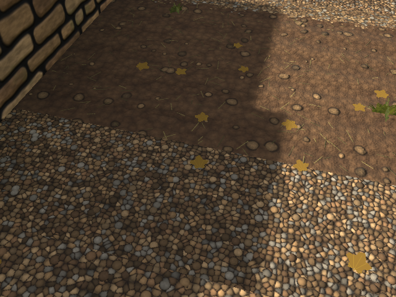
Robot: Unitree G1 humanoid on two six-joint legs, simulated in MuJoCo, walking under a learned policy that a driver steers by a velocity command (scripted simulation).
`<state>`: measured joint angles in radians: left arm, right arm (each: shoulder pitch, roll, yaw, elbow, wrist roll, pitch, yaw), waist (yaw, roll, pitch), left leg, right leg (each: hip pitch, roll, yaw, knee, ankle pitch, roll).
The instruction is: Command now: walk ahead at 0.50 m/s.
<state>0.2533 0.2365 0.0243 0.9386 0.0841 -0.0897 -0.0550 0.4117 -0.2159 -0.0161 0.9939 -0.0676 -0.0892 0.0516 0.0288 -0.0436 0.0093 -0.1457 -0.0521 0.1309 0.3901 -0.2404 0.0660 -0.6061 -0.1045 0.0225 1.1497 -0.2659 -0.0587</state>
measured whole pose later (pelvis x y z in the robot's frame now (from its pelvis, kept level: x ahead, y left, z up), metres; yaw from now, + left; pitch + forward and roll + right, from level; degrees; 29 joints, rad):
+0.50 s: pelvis +0.27 -0.06 +0.00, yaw -6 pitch -2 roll -1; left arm 0.41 0.19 0.05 1.03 0.03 -0.12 -0.05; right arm 0.15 -0.20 -0.03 0.91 -0.09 -0.08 0.01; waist 0.08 0.02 0.06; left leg -0.52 0.08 -0.04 0.92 -0.36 0.04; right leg -0.17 0.11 0.02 0.33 -0.13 -0.11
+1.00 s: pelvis +0.51 -0.08 -0.03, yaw -24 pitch +0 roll +5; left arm 0.19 0.21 0.04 0.88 0.09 -0.09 -0.11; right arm 0.49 -0.14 0.00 1.00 -0.09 -0.12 -0.04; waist -0.10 -0.06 -0.01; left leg -0.07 -0.03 0.22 0.55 -0.48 0.02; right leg -0.72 -0.12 0.06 0.84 0.32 -0.06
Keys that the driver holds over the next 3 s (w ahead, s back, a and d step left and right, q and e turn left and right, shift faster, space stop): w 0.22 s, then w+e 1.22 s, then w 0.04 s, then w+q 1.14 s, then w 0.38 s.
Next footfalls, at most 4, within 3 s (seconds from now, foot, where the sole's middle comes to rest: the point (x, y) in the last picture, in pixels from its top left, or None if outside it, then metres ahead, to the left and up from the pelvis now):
0.26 right None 0.34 -0.14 -0.78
0.70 left None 0.49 0.05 -0.78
1.24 right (294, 268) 0.72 -0.33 -0.95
1.62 left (271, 203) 1.03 -0.27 -0.95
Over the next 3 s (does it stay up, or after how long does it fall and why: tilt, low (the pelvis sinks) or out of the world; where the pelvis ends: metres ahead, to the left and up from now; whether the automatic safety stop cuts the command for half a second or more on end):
stays up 1.50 -0.52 -0.17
